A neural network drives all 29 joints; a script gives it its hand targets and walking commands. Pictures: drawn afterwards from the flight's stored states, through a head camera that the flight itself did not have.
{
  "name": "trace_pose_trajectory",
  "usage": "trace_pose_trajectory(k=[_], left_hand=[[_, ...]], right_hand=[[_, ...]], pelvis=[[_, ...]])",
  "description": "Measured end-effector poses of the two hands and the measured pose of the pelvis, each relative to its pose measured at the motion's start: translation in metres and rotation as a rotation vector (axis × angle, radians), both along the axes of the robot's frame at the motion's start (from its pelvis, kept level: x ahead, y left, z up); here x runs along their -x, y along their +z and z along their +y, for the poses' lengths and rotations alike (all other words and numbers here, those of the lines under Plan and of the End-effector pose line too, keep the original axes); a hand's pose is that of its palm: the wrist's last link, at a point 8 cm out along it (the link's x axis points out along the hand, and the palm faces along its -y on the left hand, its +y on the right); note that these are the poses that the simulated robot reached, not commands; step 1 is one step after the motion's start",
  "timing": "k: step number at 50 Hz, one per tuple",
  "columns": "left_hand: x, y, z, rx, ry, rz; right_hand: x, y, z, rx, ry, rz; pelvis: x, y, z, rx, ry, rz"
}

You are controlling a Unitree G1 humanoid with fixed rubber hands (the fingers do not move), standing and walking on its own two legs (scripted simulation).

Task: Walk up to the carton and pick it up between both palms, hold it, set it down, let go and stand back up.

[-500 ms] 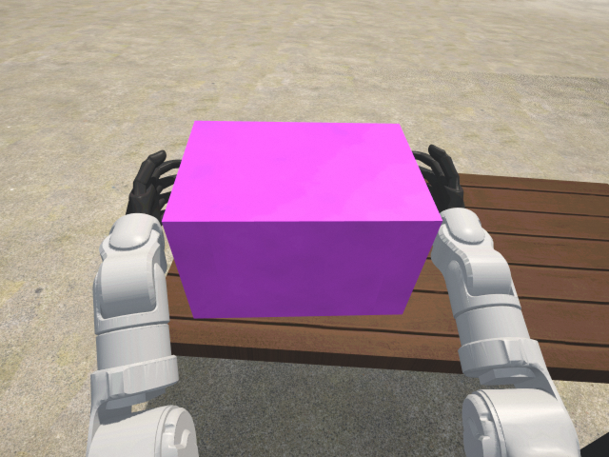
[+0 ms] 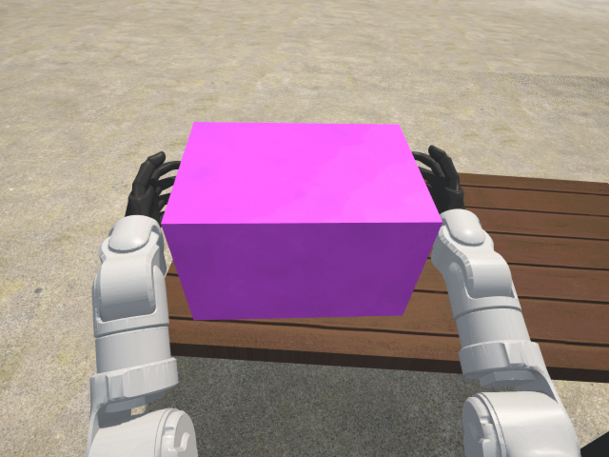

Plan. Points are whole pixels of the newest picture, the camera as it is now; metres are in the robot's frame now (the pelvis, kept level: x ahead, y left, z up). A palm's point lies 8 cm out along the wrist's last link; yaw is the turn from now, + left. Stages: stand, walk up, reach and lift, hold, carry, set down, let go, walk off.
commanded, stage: hold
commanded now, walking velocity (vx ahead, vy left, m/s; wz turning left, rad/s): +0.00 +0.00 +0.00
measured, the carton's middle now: (299, 219) +0.37 +0.00 +0.16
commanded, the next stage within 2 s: none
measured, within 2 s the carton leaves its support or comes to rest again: neither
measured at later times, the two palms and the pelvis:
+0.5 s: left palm (144, 216) +0.35 +0.19 +0.18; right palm (435, 202) +0.37 -0.18 +0.19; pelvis +0.00 +0.00 +0.00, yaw +0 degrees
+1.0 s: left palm (143, 216) +0.35 +0.19 +0.19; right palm (437, 205) +0.36 -0.18 +0.19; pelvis +0.00 +0.00 +0.00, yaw +0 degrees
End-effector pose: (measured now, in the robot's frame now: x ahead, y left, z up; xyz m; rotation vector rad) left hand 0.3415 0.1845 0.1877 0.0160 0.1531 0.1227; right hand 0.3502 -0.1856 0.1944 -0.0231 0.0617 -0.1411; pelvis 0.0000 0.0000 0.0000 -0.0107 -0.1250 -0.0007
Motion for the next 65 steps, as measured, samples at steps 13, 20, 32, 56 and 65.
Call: trace_pose_trajectory(k=[13,20,32,56,65], left_hand=[[-0.004,-0.005,0.003,-0.004,0.016,0.047],[-0.006,0.001,0.007,-0.007,0.03,0.001],[-0.006,-0.006,0.004,0.001,0.011,0.005],[-0.006,-0.003,0.003,-0.006,0.018,0.028],[-0.006,-0.003,0.005,-0.002,0.02,0.019]], right_hand=[[-0.009,-0.009,0.003,-0.006,0.014,0.047],[-0.017,0.0,0.007,-0.023,0.029,0.001],[-0.01,-0.004,0.004,-0.021,0.011,0.008],[-0.012,-0.006,0.003,-0.011,0.016,0.032],[-0.013,-0.003,0.005,-0.009,0.017,0.024]], pelvis=[[0.003,0.0,-0.001,-0.004,-0.011,0.004],[0.002,0.0,-0.003,-0.001,0.003,0.02],[-0.003,0.0,-0.003,0.003,0.007,0.003],[0.004,0.0,-0.002,-0.002,0.0,0.013],[0.002,0.0,-0.002,-0.001,0.001,0.008]])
